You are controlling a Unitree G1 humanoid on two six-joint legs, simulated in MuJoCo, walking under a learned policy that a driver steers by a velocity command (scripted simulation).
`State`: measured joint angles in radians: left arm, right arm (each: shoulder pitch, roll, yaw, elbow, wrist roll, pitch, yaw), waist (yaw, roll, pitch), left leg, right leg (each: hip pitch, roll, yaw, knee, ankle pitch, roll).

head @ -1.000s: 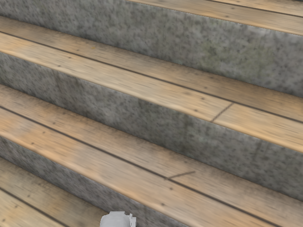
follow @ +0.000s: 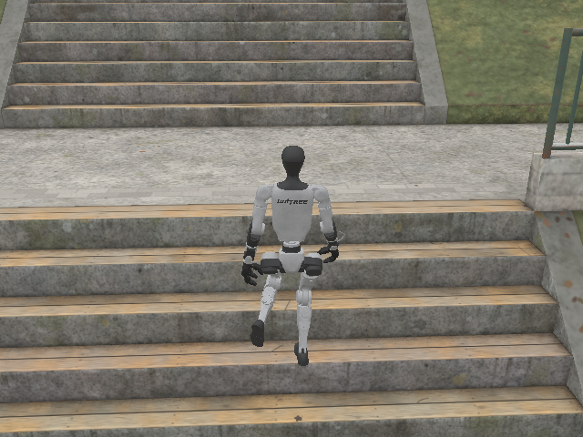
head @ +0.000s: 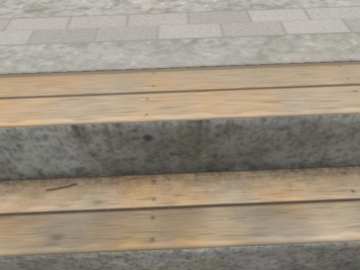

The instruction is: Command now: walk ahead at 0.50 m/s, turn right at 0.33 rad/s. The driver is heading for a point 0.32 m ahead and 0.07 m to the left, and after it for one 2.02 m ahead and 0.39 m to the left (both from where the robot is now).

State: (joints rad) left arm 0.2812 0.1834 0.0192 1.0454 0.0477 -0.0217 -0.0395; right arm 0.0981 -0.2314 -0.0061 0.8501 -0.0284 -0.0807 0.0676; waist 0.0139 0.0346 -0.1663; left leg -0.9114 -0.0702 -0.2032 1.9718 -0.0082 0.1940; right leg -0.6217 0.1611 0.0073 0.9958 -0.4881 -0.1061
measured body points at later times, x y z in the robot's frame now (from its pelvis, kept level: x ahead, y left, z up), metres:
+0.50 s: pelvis +0.24 +0.04 +0.22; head +0.21 +0.04 +0.67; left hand +0.32 +0.29 +0.09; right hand +0.28 -0.19 +0.07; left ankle +0.25 +0.11 -0.47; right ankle +0.23 -0.14 -0.24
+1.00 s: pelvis +0.49 +0.05 +0.44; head +0.46 +0.04 +0.89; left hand +0.40 +0.26 +0.29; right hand +0.70 -0.14 +0.32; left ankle +0.47 +0.20 -0.03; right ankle +0.51 -0.07 -0.26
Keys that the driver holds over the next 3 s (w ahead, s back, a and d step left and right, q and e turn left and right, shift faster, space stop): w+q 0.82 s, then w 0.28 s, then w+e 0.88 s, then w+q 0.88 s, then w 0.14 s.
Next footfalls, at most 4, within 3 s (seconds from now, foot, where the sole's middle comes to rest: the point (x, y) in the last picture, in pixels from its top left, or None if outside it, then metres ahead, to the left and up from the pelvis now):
0.28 left None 0.29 0.11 -0.51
0.74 right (220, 204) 0.55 -0.06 -0.30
1.26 left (70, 101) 0.74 0.34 -0.10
1.92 right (157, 36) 1.09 0.12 -0.10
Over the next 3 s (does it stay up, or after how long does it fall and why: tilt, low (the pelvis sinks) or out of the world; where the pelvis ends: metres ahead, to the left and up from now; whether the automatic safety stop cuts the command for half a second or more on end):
stays up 1.56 0.26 0.66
